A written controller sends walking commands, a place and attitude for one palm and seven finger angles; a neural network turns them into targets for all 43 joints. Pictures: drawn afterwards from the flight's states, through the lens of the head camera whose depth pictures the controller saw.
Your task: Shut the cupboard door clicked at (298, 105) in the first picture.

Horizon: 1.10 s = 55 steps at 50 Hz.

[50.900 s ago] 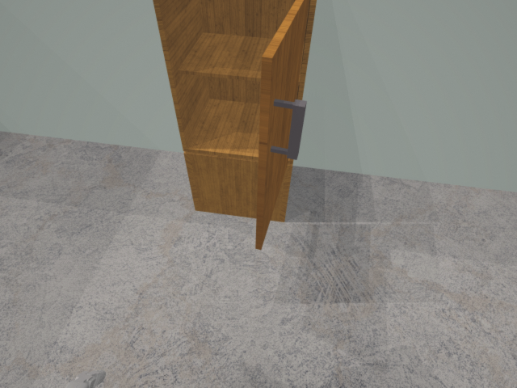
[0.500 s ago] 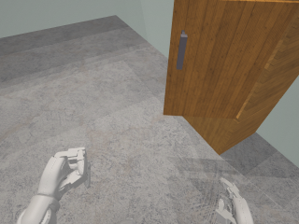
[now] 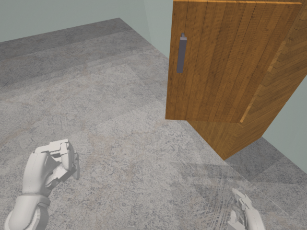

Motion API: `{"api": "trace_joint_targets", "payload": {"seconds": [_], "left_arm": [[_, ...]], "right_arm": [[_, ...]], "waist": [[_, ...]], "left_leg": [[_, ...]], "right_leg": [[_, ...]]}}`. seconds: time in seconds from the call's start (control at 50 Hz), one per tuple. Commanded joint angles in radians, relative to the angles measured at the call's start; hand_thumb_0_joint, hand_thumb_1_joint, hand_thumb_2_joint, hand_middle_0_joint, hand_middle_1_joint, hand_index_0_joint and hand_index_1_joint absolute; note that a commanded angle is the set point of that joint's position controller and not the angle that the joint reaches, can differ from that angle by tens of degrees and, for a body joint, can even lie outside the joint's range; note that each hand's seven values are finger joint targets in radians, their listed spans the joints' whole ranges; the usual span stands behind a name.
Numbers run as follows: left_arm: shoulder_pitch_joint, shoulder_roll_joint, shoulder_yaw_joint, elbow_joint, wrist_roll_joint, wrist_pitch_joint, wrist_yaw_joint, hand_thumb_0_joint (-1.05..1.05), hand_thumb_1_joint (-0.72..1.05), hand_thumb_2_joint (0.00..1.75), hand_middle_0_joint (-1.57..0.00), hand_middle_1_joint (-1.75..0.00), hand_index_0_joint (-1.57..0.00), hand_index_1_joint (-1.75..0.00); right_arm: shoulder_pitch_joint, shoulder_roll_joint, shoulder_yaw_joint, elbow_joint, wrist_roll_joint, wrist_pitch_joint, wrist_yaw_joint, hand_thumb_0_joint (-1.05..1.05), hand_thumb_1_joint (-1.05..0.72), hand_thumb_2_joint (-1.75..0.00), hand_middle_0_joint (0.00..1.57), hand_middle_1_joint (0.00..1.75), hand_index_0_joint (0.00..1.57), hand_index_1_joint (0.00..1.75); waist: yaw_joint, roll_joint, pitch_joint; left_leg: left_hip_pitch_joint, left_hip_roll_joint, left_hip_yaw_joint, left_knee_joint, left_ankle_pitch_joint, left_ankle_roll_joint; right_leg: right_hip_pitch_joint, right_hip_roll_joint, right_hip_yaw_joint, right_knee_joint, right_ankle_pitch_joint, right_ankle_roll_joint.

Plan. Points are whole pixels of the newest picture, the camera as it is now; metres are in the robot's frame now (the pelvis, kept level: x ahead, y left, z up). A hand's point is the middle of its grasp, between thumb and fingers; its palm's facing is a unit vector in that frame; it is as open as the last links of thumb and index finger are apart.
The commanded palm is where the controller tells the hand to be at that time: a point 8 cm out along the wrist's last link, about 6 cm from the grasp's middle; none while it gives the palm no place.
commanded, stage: bring the fist close to the handle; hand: left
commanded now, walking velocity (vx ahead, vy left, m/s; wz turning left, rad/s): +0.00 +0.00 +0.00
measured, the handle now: (181, 53) +0.71 -0.05 +0.11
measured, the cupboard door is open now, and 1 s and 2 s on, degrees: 56 56 56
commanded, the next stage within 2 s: push the door shut along its arc in 1.46 s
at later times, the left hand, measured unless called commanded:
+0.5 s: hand (146, 123) +0.37 +0.05 +0.09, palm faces -0.09 -1.00 -0.01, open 3.1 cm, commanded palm +0.37 +0.11 +0.10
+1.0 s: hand (191, 77) +0.54 -0.08 +0.12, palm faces -0.02 -1.00 -0.04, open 3.1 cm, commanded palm +0.56 -0.02 +0.10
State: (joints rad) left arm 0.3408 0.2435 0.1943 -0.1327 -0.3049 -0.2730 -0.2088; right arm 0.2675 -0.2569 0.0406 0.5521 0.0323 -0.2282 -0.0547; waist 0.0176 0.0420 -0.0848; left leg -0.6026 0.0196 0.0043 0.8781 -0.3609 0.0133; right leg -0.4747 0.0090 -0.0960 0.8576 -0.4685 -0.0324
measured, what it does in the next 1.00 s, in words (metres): stands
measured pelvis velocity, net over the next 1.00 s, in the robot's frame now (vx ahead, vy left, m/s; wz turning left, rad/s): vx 0.01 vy -0.02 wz -0.04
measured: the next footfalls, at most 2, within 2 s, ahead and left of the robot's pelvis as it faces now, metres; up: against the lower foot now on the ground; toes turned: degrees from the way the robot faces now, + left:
none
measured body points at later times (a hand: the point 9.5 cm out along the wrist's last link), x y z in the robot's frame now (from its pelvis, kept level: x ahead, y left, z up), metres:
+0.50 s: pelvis +0.00 +0.00 +0.00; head +0.02 -0.02 +0.45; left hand +0.37 +0.11 +0.09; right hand +0.13 -0.24 -0.10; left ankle +0.05 +0.11 -0.70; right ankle -0.01 -0.10 -0.70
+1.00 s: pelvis +0.01 -0.02 -0.02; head +0.12 -0.04 +0.42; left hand +0.54 -0.02 +0.13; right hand -0.03 -0.27 -0.15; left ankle +0.05 +0.11 -0.70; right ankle -0.01 -0.10 -0.70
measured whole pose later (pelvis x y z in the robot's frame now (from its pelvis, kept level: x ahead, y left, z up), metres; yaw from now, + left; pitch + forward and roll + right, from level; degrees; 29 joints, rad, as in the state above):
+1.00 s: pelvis +0.01 -0.02 -0.02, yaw -3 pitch +21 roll +1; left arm -1.17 0.12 0.17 1.24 0.05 -0.37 0.38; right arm 0.39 -0.24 -0.01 0.75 -0.09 -0.09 0.06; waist -0.24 0.05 -0.13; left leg -0.93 0.04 0.05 0.94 -0.37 -0.01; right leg -0.85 0.02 -0.05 0.99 -0.50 -0.05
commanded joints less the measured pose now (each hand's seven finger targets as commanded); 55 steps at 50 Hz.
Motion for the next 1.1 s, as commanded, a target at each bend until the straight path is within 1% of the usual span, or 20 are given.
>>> {"api": "trace_joint_targets", "payload": {"seconds": [0.0, 0.04, 0.06, 0.1, 0.2, 0.26, 0.32, 0.38, 0.42, 0.48, 0.54, 0.64, 0.68, 0.72, 0.78, 0.82, 0.88, 0.96, 1.04, 1.08], "left_arm": [[-0.028, 0.087, -0.012, -0.087, -0.015, 0.032, -0.079, 0.0, 0.9, 0.9, -1.3, -1.5, -1.3, -1.5], [-0.067, 0.134, 0.03, -0.121, -0.021, 0.057, -0.085, 0.0, 0.9, 0.9, -1.3, -1.5, -1.3, -1.5], [-0.189, 0.1, -0.024, -0.172, -0.013, 0.05, -0.077, 0.0, 0.9, 0.9, -1.3, -1.5, -1.3, -1.5], [-0.423, 0.112, -0.022, -0.223, -0.001, 0.011, -0.023, 0.0, 0.9, 0.9, -1.3, -1.5, -1.3, -1.5], [-0.576, -0.015, -0.178, -0.158, 0.067, -0.06, 0.095, 0.0, 0.9, 0.9, -1.3, -1.5, -1.3, -1.5], [-0.624, -0.058, -0.252, 0.004, 0.122, 0.015, 0.137, 0.0, 0.9, 0.9, -1.3, -1.5, -1.3, -1.5], [-0.716, -0.049, -0.233, 0.19, 0.163, 0.126, 0.196, 0.0, 0.9, 0.9, -1.3, -1.5, -1.3, -1.5], [-0.867, 0.005, -0.133, 0.262, 0.162, 0.171, 0.278, 0.0, 0.9, 0.9, -1.3, -1.5, -1.3, -1.5], [-1.014, -0.057, -0.157, 0.266, 0.152, 0.149, 0.326, 0.0, 0.9, 0.9, -1.3, -1.5, -1.3, -1.5], [-1.16, -0.042, -0.11, 0.325, 0.151, 0.049, 0.385, 0.0, 0.9, 0.9, -1.3, -1.5, -1.3, -1.5], [-1.276, -0.108, -0.175, 0.472, 0.193, -0.04, 0.393, 0.0, 0.9, 0.9, -1.3, -1.5, -1.3, -1.5], [-1.43, -0.2, -0.245, 0.823, 0.252, -0.024, 0.388, 0.0, 0.9, 0.9, -1.3, -1.5, -1.3, -1.5], [-1.535, -0.171, -0.201, 0.909, 0.24, -0.006, 0.404, 0.0, 0.9, 0.9, -1.3, -1.5, -1.3, -1.5], [-1.683, -0.163, -0.163, 0.916, 0.216, -0.02, 0.433, 0.0, 0.9, 0.9, -1.3, -1.5, -1.3, -1.5], [-1.867, -0.099, -0.079, 0.921, 0.206, -0.099, 0.489, 0.0, 0.9, 0.9, -1.3, -1.5, -1.3, -1.5], [-1.957, -0.044, -0.044, 0.913, 0.238, -0.167, 0.52, 0.0, 0.9, 0.9, -1.3, -1.5, -1.3, -1.5], [-1.999, -0.006, -0.022, 1.053, 0.322, -0.207, 0.565, 0.0, 0.9, 0.9, -1.3, -1.5, -1.3, -1.5], [-2.009, 0.037, 0.017, 1.335, 0.415, -0.112, 0.629, 0.0, 0.9, 0.9, -1.3, -1.5, -1.3, -1.5], [-2.22, 0.075, 0.074, 1.389, 0.396, -0.007, 0.647, 0.0, 0.9, 0.9, -1.3, -1.5, -1.3, -1.5], [-2.284, 0.134, 0.134, 1.378, 0.383, -0.017, 0.635, 0.0, 0.9, 0.9, -1.3, -1.5, -1.3, -1.5]], "right_arm": [[-0.066, -0.121, -0.056, -0.17, 0.016, -0.047, -0.012, 0.0, -0.9, -0.9, 0.2, 0.3, 0.2, 0.3], [-0.075, -0.122, -0.056, -0.18, 0.015, -0.043, -0.022, 0.0, -0.9, -0.9, 0.2, 0.3, 0.2, 0.3], [-0.09, -0.117, -0.049, -0.18, 0.014, -0.045, -0.026, 0.0, -0.9, -0.9, 0.2, 0.3, 0.2, 0.3], [-0.104, -0.113, -0.047, -0.157, 0.008, -0.059, -0.035, 0.0, -0.9, -0.9, 0.2, 0.3, 0.2, 0.3], [-0.094, -0.099, -0.042, -0.108, 0.002, -0.087, -0.024, 0.0, -0.9, -0.9, 0.2, 0.3, 0.2, 0.3], [-0.082, -0.101, -0.04, -0.093, 0.003, -0.065, -0.012, 0.0, -0.9, -0.9, 0.2, 0.3, 0.2, 0.3], [-0.076, -0.101, -0.035, -0.091, 0.002, -0.011, 0.0, 0.0, -0.9, -0.9, 0.2, 0.3, 0.2, 0.3], [-0.079, -0.1, -0.036, -0.085, -0.007, 0.033, 0.001, 0.0, -0.9, -0.9, 0.2, 0.3, 0.2, 0.3], [-0.08, -0.085, -0.033, -0.079, -0.015, 0.047, 0.008, 0.0, -0.9, -0.9, 0.2, 0.3, 0.2, 0.3], [-0.047, -0.085, -0.044, -0.04, -0.032, 0.047, 0.018, 0.0, -0.9, -0.9, 0.2, 0.3, 0.2, 0.3], [0.003, -0.083, -0.059, 0.012, -0.045, 0.048, 0.041, 0.0, -0.9, -0.9, 0.2, 0.3, 0.2, 0.3], [0.101, -0.095, -0.086, 0.071, -0.052, 0.081, 0.073, 0.0, -0.9, -0.9, 0.2, 0.3, 0.2, 0.3], [0.128, -0.106, -0.09, 0.081, -0.052, 0.098, 0.07, 0.0, -0.9, -0.9, 0.2, 0.3, 0.2, 0.3], [0.146, -0.104, -0.094, 0.089, -0.058, 0.104, 0.069, 0.0, -0.9, -0.9, 0.2, 0.3, 0.2, 0.3], [0.175, -0.104, -0.093, 0.115, -0.076, 0.098, 0.068, 0.0, -0.9, -0.9, 0.2, 0.3, 0.2, 0.3], [0.206, -0.1, -0.096, 0.133, -0.093, 0.092, 0.075, 0.0, -0.9, -0.9, 0.2, 0.3, 0.2, 0.3], [0.257, -0.1, -0.098, 0.159, -0.115, 0.1, 0.096, 0.0, -0.9, -0.9, 0.2, 0.3, 0.2, 0.3], [0.337, -0.127, -0.102, 0.16, -0.131, 0.145, 0.12, 0.0, -0.9, -0.9, 0.2, 0.3, 0.2, 0.3], [0.393, -0.153, -0.111, 0.152, -0.135, 0.181, 0.125, 0.0, -0.9, -0.9, 0.2, 0.3, 0.2, 0.3], [0.415, -0.156, -0.111, 0.142, -0.147, 0.179, 0.129, 0.0, -0.9, -0.9, 0.2, 0.3, 0.2, 0.3]], "waist": [[-0.015, -0.069, -0.069], [-0.006, -0.077, -0.083], [-0.027, -0.053, -0.078], [-0.048, -0.027, -0.081], [-0.074, -0.009, -0.137], [-0.076, -0.007, -0.139], [-0.061, -0.058, -0.129], [-0.04, -0.088, -0.188], [-0.057, -0.076, -0.228], [-0.07, -0.11, -0.283], [-0.109, -0.083, -0.306], [-0.165, -0.056, -0.274], [-0.177, -0.112, -0.284], [-0.189, -0.115, -0.355], [-0.207, -0.122, -0.456], [-0.221, -0.084, -0.545], [-0.254, -0.057, -0.529], [-0.324, -0.112, -0.437], [-0.379, -0.122, -0.509], [-0.371, -0.117, -0.553]], "left_leg": [[0.114, -0.023, -0.039, -0.122, 0.091, 0.013], [0.119, -0.025, -0.038, -0.121, 0.092, 0.013], [0.134, -0.027, -0.038, -0.124, 0.082, 0.017], [0.157, -0.023, -0.053, -0.118, 0.05, 0.017], [0.203, -0.014, -0.077, -0.129, -0.014, 0.015], [0.193, -0.014, -0.077, -0.146, -0.038, 0.012], [0.17, -0.018, -0.066, -0.168, -0.037, 0.01], [0.177, -0.021, -0.047, -0.173, 0.037, 0.006], [0.21, -0.019, -0.033, -0.164, 0.101, 0.006], [0.217, -0.013, -0.028, -0.135, 0.193, 0.004], [0.205, -0.014, -0.021, -0.091, 0.231, 0.004], [0.185, -0.015, -0.026, -0.062, 0.214, 0.004], [0.152, -0.021, -0.026, -0.067, 0.199, 0.009], [0.153, -0.026, -0.02, -0.062, 0.216, 0.011], [0.14, -0.026, -0.023, -0.041, 0.247, 0.014], [0.132, -0.027, -0.02, -0.013, 0.289, 0.016], [0.055, -0.027, -0.017, 0.035, 0.284, 0.02], [-0.114, -0.032, 0.0, 0.053, 0.177, 0.029], [-0.149, -0.038, 0.002, 0.064, 0.196, 0.035], [-0.17, -0.044, -0.008, 0.081, 0.226, 0.037]], "right_leg": [[-0.042, -0.01, 0.113, -0.213, 0.161, 0.034], [-0.025, -0.019, 0.133, -0.228, 0.147, 0.039], [-0.046, -0.015, 0.123, -0.227, 0.127, 0.036], [-0.093, -0.006, 0.116, -0.216, 0.067, 0.031], [-0.153, 0.005, 0.071, -0.157, 0.045, 0.017], [-0.154, 0.0, 0.069, -0.158, 0.051, 0.017], [-0.128, -0.006, 0.078, -0.186, 0.039, 0.019], [-0.06, -0.006, 0.088, -0.206, 0.086, 0.019], [-0.05, -0.004, 0.079, -0.195, 0.17, 0.02], [-0.028, 0.005, 0.076, -0.162, 0.295, 0.021], [-0.081, 0.006, 0.078, -0.118, 0.374, 0.026], [-0.21, 0.014, 0.072, -0.119, 0.354, 0.028], [-0.194, 0.017, 0.08, -0.134, 0.35, 0.032], [-0.166, 0.016, 0.087, -0.128, 0.391, 0.036], [-0.142, 0.02, 0.095, -0.092, 0.451, 0.046], [-0.136, 0.014, 0.106, -0.052, 0.521, 0.053], [-0.207, 0.012, 0.114, -0.015, 0.528, 0.061], [-0.233, 0.0, 0.139, -0.043, 0.533, 0.097], [-0.207, 0.0, 0.148, -0.048, 0.619, 0.113], [-0.187, 0.004, 0.143, -0.029, 0.645, 0.104]]}}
